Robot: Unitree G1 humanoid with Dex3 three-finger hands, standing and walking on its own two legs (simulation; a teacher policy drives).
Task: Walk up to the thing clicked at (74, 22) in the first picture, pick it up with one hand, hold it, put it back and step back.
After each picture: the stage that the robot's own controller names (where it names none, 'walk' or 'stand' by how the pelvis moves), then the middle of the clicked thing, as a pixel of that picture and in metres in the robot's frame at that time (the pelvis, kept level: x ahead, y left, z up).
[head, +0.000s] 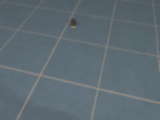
stand; (73, 23) +1.70 +0.16 -0.72
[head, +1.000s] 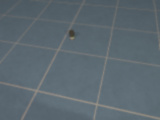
walk; (71, 34) +1.58 +0.25 -0.72
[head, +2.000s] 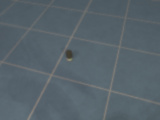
walk; (69, 55) +1.10 +0.25 -0.72
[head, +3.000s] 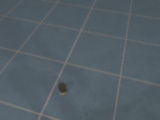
walk; (62, 89) +0.73 +0.23 -0.71
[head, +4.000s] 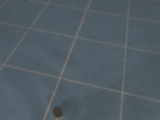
walk; (58, 113) +0.47 +0.18 -0.69
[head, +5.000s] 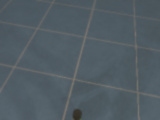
stand; (77, 115) +0.45 +0.01 -0.69
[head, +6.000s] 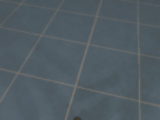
stand; out of the picture +0.43 +0.04 -0.71
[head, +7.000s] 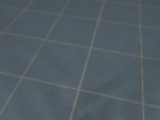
stand; out of the picture +0.43 +0.03 -0.73
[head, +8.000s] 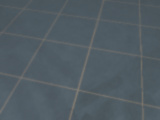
stand; out of the picture +0.42 +0.04 -0.73
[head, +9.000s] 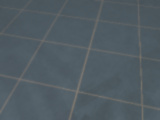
stand; out of the picture +0.41 +0.04 -0.73
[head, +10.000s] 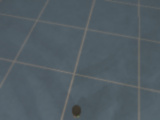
go down; (76, 111) +0.42 +0.04 -0.70
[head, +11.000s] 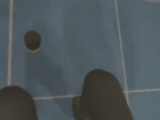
go down; (32, 42) +0.52 +0.08 -0.31
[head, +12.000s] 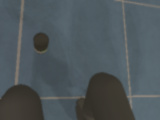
close in; (41, 43) +0.51 +0.08 -0.33
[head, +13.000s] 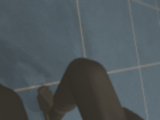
close in; out of the picture +0.51 +0.14 -0.28
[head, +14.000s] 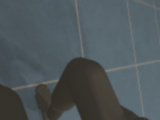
close; out of the picture +0.51 +0.14 -0.29
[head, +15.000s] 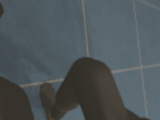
lift; out of the picture +0.51 +0.15 -0.28
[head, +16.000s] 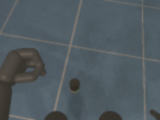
go down; (74, 86) +0.48 +0.04 -0.53
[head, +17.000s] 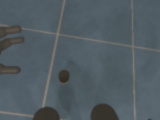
go down; (63, 77) +0.47 +0.04 -0.51
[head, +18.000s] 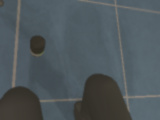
go down; (37, 46) +0.52 +0.09 -0.32
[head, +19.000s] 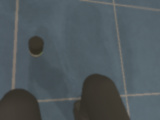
go down; (36, 47) +0.52 +0.08 -0.33
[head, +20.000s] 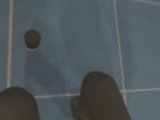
close in; (32, 41) +0.52 +0.09 -0.32
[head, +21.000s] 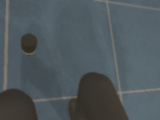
go down; (28, 45) +0.52 +0.09 -0.32
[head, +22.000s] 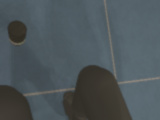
close in; (17, 34) +0.52 +0.11 -0.29
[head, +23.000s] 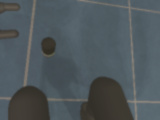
close in; (48, 47) +0.52 +0.07 -0.35
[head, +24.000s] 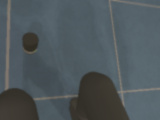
close in; (30, 44) +0.52 +0.09 -0.32
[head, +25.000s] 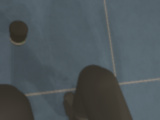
hold; (18, 34) +0.52 +0.11 -0.28
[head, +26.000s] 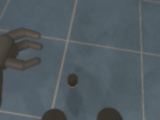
hold; (72, 81) +0.49 +0.04 -0.52
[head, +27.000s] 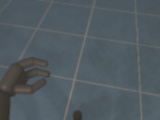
go down; (77, 117) +0.44 +0.03 -0.68
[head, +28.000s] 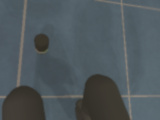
go down; (41, 44) +0.53 +0.07 -0.35
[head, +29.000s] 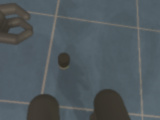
hold; (63, 61) +0.52 +0.05 -0.42
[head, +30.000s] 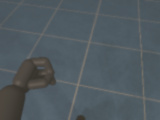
hold; out of the picture +0.44 +0.02 -0.68
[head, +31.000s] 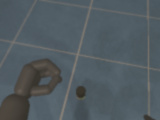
hold; (80, 93) +0.48 +0.03 -0.58
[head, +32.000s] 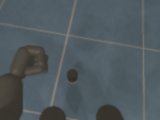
crouch; (72, 77) +0.49 +0.03 -0.50
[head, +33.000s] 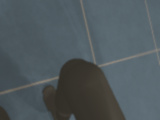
lower; out of the picture +0.53 +0.14 -0.27
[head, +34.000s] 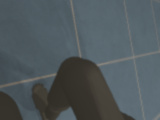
lower; out of the picture +0.53 +0.15 -0.28
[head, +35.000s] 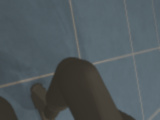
lower; out of the picture +0.52 +0.15 -0.29
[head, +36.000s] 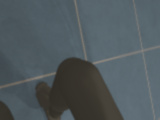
hold; out of the picture +0.53 +0.14 -0.29
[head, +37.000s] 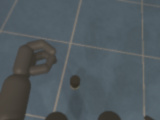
hold; (74, 82) +0.50 +0.03 -0.53
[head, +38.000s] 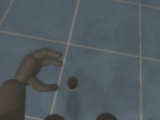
crouch; (72, 84) +0.48 +0.03 -0.54
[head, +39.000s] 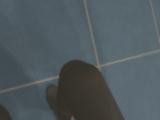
lower; out of the picture +0.54 +0.12 -0.28
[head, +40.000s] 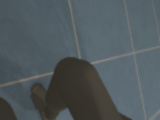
lower; out of the picture +0.53 +0.15 -0.29
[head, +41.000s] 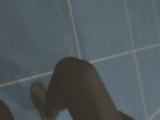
lower; out of the picture +0.53 +0.15 -0.29
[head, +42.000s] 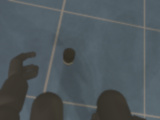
walk; (68, 57) +0.53 +0.04 -0.41
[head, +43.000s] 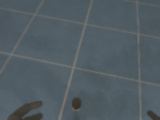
crouch; (76, 104) +0.48 +0.01 -0.63
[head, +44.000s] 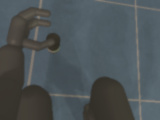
lower; (53, 43) +0.54 +0.05 -0.34
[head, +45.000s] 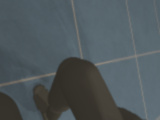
lower; out of the picture +0.54 +0.13 -0.28
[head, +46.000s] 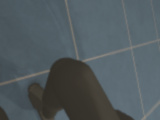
lower; out of the picture +0.53 +0.15 -0.29
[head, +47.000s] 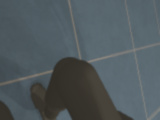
lower; out of the picture +0.54 +0.15 -0.29
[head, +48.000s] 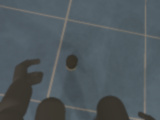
stand; (71, 63) +0.53 +0.03 -0.45
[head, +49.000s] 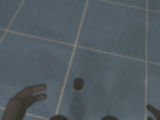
stand; (78, 85) +0.49 +0.01 -0.55
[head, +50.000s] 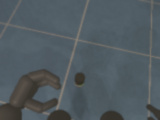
crouch; (79, 80) +0.50 +0.02 -0.52
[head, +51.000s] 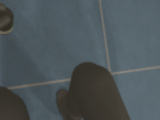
lower; (3, 21) +0.55 +0.11 -0.27
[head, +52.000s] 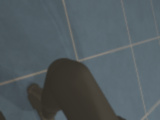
lower; out of the picture +0.55 +0.14 -0.29
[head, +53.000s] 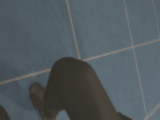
lower; out of the picture +0.54 +0.15 -0.28
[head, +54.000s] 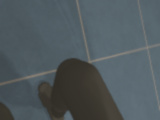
stand; out of the picture +0.55 +0.14 -0.29
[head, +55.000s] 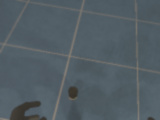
withdraw; (72, 93) +0.50 +0.03 -0.60
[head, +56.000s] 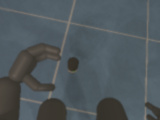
crouch; (72, 65) +0.53 +0.03 -0.46
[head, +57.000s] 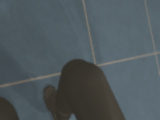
lower; out of the picture +0.55 +0.13 -0.27
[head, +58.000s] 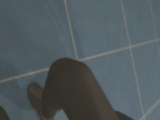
lower; out of the picture +0.55 +0.15 -0.29
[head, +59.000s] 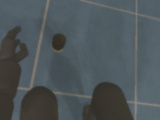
stand; (58, 43) +0.55 +0.06 -0.37
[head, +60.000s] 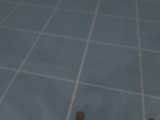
stand; (80, 118) +0.48 +0.01 -0.66
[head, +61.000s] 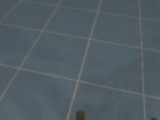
stand; (80, 117) +0.47 +0.01 -0.66
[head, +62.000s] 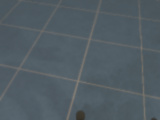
stand; (80, 117) +0.46 +0.01 -0.66
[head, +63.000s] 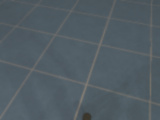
stand; (86, 119) +0.48 +0.00 -0.72
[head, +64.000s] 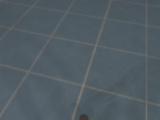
stand; out of the picture +0.47 +0.01 -0.73
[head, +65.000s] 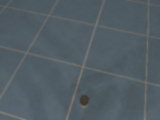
walk; (84, 101) +0.50 +0.00 -0.71
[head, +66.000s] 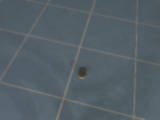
walk; (82, 73) +0.77 -0.02 -0.71
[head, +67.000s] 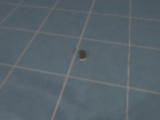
stand; (82, 56) +1.13 +0.10 -0.71
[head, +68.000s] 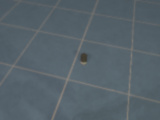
stand; (83, 59) +1.07 +0.01 -0.72
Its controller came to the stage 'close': yes
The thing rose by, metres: 0.01
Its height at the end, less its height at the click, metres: +0.00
